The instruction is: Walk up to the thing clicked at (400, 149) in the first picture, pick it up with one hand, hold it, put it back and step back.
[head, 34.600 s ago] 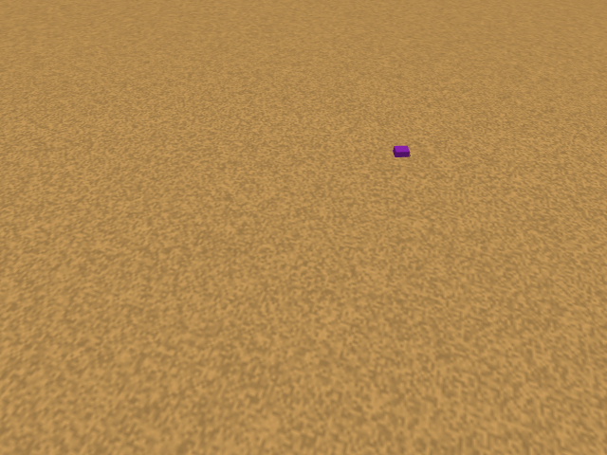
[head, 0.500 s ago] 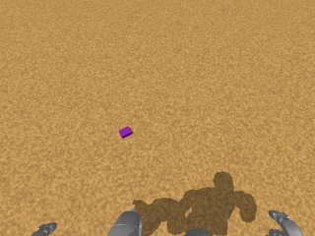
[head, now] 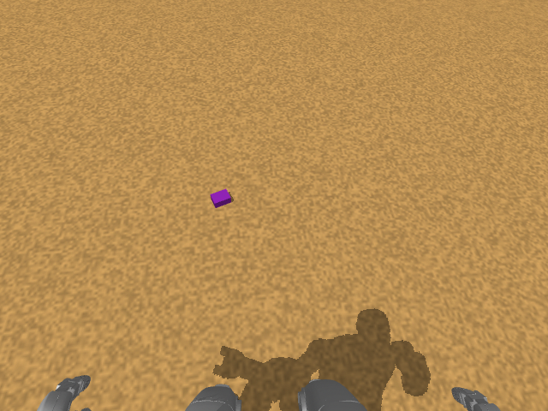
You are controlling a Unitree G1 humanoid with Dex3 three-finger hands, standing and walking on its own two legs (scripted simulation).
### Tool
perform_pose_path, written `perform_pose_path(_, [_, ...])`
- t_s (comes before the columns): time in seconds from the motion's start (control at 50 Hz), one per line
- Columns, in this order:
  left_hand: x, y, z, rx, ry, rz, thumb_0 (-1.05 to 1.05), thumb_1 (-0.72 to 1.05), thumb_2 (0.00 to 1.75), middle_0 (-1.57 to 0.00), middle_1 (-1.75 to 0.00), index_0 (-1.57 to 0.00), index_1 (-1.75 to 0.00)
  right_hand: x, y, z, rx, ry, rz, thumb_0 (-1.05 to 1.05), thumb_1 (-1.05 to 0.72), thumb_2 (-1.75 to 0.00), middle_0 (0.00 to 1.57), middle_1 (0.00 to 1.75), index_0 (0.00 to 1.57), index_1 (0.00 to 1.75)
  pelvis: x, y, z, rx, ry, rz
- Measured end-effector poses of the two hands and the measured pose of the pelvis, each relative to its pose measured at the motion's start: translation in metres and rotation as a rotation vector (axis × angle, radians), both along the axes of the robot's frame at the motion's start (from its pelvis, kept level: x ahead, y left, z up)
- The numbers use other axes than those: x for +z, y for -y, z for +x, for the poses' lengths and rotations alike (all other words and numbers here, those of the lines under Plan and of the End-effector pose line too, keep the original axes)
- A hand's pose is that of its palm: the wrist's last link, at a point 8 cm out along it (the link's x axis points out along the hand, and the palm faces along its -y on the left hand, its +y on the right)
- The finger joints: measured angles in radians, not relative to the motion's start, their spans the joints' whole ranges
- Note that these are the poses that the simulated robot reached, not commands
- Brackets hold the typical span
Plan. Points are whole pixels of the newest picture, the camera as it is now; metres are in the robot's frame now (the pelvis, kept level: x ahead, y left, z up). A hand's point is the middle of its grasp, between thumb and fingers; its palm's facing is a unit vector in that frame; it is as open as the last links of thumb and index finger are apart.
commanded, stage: step back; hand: left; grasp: from above
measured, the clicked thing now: (220, 198) +0.95 +0.25 -0.74
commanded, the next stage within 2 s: stand in 1.26 s
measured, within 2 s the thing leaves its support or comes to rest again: neither
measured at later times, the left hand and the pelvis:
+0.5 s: hand out of the picture -0.06 +0.28 -0.14, palm faces +0.06 -0.91 -0.41, open 7.4 cm; pelvis -0.12 -0.01 +0.00, yaw +2 degrees
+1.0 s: hand out of the picture -0.04 +0.27 -0.16, palm faces +0.07 -0.94 -0.35, open 7.4 cm; pelvis -0.09 +0.00 +0.00, yaw +3 degrees
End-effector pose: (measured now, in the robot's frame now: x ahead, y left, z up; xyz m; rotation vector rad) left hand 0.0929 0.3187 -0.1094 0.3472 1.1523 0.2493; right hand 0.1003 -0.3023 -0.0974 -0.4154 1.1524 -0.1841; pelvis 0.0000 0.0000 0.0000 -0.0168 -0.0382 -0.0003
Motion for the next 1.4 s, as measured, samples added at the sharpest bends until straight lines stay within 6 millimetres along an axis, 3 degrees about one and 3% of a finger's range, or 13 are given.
perform_pose_path(0.12, [-0.007,0.017,-0.064,-0.024,-0.059,0.024,0.01,0.91,0.89,-0.21,-0.30,-0.21,-0.30,-0.011,0.024,-0.023,-0.006,0.082,0.013,0.00,-0.90,-0.90,0.21,0.30,0.21,0.30,-0.012,0.016,-0.047,-0.044,0.003,-0.005])
perform_pose_path(0.24, [0.006,0.031,-0.126,0.006,-0.085,0.026,0.01,0.91,0.89,-0.21,-0.30,-0.21,-0.30,-0.014,0.034,-0.073,-0.046,0.042,0.037,0.00,-0.91,-0.90,0.21,0.30,0.21,0.30,-0.003,0.023,-0.080,-0.030,0.012,0.029])
perform_pose_path(0.38, [0.012,0.016,-0.152,0.040,-0.013,0.043,0.01,0.90,0.89,-0.21,-0.30,-0.21,-0.30,-0.022,0.032,-0.136,-0.018,-0.082,0.029,0.00,-0.91,-0.90,0.20,0.30,0.20,0.30,-0.004,0.017,-0.106,0.037,0.004,0.029])
perform_pose_path(0.52, [0.006,0.002,-0.169,0.063,-0.033,0.016,0.01,0.91,0.89,-0.21,-0.30,-0.21,-0.30,-0.017,0.012,-0.164,-0.028,-0.076,0.048,0.01,-0.91,-0.90,0.21,0.30,0.21,0.30,-0.001,0.010,-0.118,0.043,0.016,0.043])
perform_pose_path(0.7, [0.005,0.023,-0.173,0.061,-0.019,-0.005,0.01,0.91,0.89,-0.21,-0.30,-0.21,-0.30,-0.018,0.016,-0.145,-0.021,-0.036,0.072,0.01,-0.90,-0.90,0.21,0.30,0.21,0.30,0.001,0.022,-0.115,0.042,0.018,0.006])
perform_pose_path(0.84, [0.001,0.021,-0.171,0.087,-0.019,-0.036,0.01,0.90,0.89,-0.21,-0.30,-0.21,-0.30,-0.012,0.011,-0.116,0.022,-0.016,0.045,0.01,-0.91,-0.90,0.21,0.30,0.20,0.30,0.002,0.008,-0.107,0.069,0.012,0.011])
perform_pose_path(1.0, [-0.009,0.007,-0.146,0.078,-0.055,-0.053,0.01,0.91,0.89,-0.21,-0.30,-0.21,-0.30,-0.007,-0.009,-0.095,0.013,-0.008,0.045,0.00,-0.91,-0.90,0.20,0.30,0.20,0.30,0.002,-0.002,-0.089,0.046,0.003,0.015])
perform_pose_path(1.24, [0.004,0.004,-0.099,0.047,-0.015,-0.028,0.01,0.91,0.89,-0.21,-0.30,-0.21,-0.30,-0.006,-0.023,-0.048,0.001,0.042,0.086,0.00,-0.91,-0.90,0.21,0.30,0.21,0.30,0.008,-0.004,-0.071,0.038,-0.003,0.013])
perform_pose_path(1.4, [0.010,0.011,-0.082,0.030,-0.002,-0.042,0.01,0.91,0.89,-0.21,-0.30,-0.20,-0.30,0.001,-0.022,-0.046,-0.002,0.041,0.089,0.00,-0.91,-0.90,0.21,0.30,0.21,0.30,0.015,-0.004,-0.070,0.041,0.004,0.017])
